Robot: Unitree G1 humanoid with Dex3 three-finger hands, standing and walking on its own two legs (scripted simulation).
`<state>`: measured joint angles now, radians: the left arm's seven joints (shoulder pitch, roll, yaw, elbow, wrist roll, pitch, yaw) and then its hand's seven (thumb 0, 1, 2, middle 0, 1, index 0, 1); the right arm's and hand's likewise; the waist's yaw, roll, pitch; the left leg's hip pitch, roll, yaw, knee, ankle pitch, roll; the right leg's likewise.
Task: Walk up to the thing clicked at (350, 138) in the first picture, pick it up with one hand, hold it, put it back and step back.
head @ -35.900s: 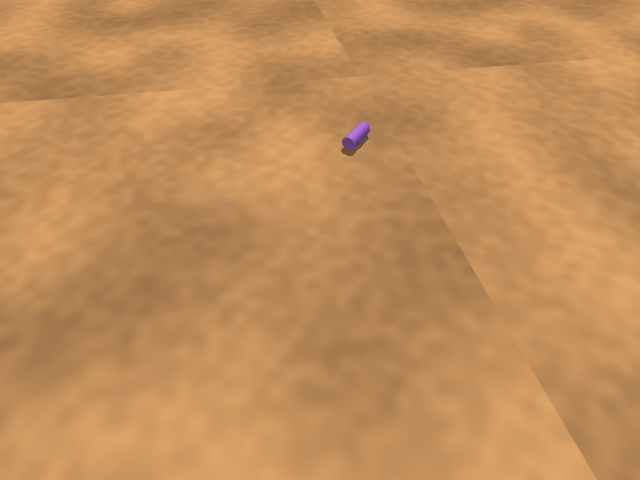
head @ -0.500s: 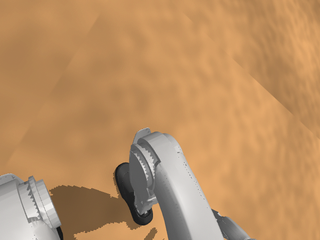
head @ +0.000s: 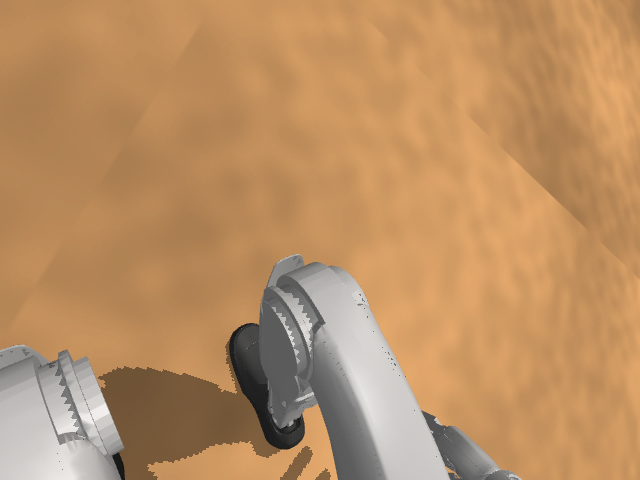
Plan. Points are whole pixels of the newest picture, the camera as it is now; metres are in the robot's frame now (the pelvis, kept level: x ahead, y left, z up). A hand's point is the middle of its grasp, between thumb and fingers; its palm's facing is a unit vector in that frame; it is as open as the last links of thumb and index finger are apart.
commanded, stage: withdraw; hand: left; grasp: from above
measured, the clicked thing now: out of the picture +0.49 +0.36 -0.27
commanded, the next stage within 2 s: home in 1.00 s
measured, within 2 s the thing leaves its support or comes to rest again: neither
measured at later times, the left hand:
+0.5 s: hand out of the picture +0.48 +0.41 -0.13, palm faces -0.31 -0.08 -0.95, open 14.0 cm
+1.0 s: hand out of the picture +0.44 +0.38 -0.13, palm faces -0.45 -0.12 -0.89, open 13.7 cm
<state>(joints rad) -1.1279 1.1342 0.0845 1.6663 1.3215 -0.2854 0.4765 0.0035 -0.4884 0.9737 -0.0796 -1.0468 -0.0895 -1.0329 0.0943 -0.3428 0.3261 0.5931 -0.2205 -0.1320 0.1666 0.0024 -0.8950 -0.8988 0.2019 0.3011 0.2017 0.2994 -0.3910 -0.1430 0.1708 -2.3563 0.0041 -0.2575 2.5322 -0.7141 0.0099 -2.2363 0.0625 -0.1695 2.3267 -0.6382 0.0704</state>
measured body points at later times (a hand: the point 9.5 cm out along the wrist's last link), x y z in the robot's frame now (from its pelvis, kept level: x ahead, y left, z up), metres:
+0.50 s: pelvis +0.01 +0.00 +0.01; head +0.25 +0.13 +0.37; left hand +0.49 +0.41 -0.08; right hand +0.09 -0.25 -0.06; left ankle +0.06 +0.12 -0.28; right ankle +0.12 -0.12 -0.28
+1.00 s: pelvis -0.01 +0.00 +0.03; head +0.22 +0.13 +0.39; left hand +0.46 +0.38 -0.07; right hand +0.08 -0.28 -0.05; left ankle +0.06 +0.12 -0.28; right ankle +0.12 -0.12 -0.28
